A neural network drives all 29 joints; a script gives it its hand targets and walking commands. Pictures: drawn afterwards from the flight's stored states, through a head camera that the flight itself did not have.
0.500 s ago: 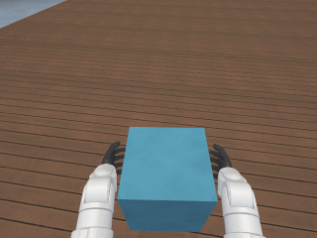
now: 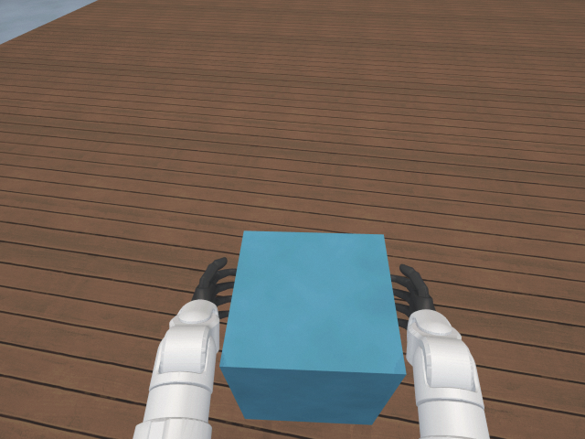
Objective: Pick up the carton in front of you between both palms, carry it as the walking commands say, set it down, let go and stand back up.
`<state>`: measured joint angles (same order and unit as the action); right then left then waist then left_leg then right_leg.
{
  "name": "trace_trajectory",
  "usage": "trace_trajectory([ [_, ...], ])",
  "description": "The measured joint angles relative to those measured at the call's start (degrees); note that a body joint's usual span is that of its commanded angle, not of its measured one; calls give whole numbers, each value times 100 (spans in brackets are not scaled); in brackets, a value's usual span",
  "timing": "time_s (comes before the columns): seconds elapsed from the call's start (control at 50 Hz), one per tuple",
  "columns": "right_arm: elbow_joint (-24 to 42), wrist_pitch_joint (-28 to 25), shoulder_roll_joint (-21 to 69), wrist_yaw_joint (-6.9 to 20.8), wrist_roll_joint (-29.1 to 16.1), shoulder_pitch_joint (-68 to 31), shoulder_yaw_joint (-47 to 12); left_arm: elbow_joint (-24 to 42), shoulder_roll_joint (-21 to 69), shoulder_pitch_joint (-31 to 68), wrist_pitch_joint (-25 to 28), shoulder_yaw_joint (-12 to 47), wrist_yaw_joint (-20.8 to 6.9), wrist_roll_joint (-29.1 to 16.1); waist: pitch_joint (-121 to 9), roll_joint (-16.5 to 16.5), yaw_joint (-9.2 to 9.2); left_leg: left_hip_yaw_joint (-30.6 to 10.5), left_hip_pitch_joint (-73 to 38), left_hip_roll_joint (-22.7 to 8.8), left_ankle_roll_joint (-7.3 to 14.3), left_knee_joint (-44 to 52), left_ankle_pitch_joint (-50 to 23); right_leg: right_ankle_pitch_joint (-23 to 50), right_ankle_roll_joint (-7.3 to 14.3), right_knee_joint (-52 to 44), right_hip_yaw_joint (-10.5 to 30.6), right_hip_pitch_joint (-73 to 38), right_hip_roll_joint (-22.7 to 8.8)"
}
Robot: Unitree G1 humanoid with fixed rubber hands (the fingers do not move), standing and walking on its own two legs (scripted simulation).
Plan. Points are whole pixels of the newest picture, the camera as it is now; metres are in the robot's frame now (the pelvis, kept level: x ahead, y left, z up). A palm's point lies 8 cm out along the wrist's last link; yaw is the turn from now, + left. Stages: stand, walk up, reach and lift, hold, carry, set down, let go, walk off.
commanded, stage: hold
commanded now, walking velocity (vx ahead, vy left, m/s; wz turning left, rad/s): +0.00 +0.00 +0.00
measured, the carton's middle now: (310, 331) +0.30 -0.01 -0.04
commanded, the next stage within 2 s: set down in 0.44 s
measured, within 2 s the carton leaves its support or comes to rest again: neither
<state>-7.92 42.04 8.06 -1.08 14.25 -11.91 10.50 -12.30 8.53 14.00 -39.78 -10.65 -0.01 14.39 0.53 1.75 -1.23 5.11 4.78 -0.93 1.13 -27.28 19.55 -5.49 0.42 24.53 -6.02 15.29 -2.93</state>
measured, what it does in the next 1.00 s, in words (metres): shifts its weight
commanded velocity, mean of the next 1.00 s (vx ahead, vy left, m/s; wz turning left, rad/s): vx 0.00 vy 0.00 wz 0.00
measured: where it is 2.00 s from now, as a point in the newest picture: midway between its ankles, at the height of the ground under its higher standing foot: outside the picture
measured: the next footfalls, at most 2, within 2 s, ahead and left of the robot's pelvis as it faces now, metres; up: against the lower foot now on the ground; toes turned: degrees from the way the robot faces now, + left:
none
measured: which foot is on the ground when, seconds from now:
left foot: down 0.00-1.00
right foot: down 0.00-1.00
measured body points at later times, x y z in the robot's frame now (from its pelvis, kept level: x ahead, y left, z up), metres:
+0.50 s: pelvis -0.01 -0.03 +0.00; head -0.03 -0.06 +0.45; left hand +0.27 +0.15 +0.04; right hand +0.30 -0.15 +0.03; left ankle -0.05 +0.10 -0.74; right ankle +0.08 -0.13 -0.74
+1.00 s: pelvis -0.04 -0.04 -0.05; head +0.13 -0.05 +0.37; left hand +0.33 +0.13 -0.11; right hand +0.35 -0.17 -0.12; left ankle -0.05 +0.10 -0.74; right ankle +0.08 -0.13 -0.74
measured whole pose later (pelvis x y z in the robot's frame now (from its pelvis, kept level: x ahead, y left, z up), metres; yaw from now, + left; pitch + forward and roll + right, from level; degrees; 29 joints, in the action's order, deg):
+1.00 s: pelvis -0.04 -0.04 -0.05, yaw +6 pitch +16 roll +1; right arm -29.3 14.3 8.1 0.6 20.0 -32.9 24.8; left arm -33.9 9.7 35.1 -11.5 -27.8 -1.0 20.4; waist 6.7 3.5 -1.7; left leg -2.5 43.5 0.7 -1.6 -50.2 22.9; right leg -10.2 1.5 45.0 -1.5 50.9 -0.6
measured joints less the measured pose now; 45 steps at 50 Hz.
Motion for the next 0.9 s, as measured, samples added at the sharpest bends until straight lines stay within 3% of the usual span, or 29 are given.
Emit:
trace_trajectory([
  [0.06,80,-55,-17,-23,-5,103,-25,-73,-3,5,103,38,-24,5,246,-12,56,-216,-286,138,32,332,-227,18,-118,-226,427,-333,60],
  [0.16,-101,-115,7,-33,46,-27,-122,-13,-26,-98,169,-100,-19,-73,373,73,212,-372,-403,140,-9,400,-319,80,-114,-373,309,-545,50],
  [0.28,-220,-117,30,12,154,-146,-21,-207,-1,18,239,-198,-30,-61,408,129,124,-575,-392,119,-47,288,-318,67,-112,-351,315,-645,115],
  [0.58,-652,-229,116,54,265,-521,385,-777,115,476,426,-603,-178,282,406,163,115,-762,-348,-23,-83,199,-282,-43,100,-213,164,-622,263],
  [0.76,-1761,-968,392,187,806,-1631,1533,-1952,214,1581,1215,-1810,-446,1023,580,225,-31,-971,571,-4,-43,-682,53,-307,180,504,189,195,359],
  [0.84,-2013,-1479,338,243,965,-1910,1693,-2197,222,1914,1700,-2050,-429,1200,635,239,-46,-957,1461,30,-134,-1181,161,-390,182,969,222,1089,335],
  [0.9,-2092,-1973,248,245,914,-2003,1650,-2232,189,2027,2136,-2008,-351,1095,669,218,-47,-895,2293,66,-206,-1568,222,-418,166,1339,295,1946,310],
])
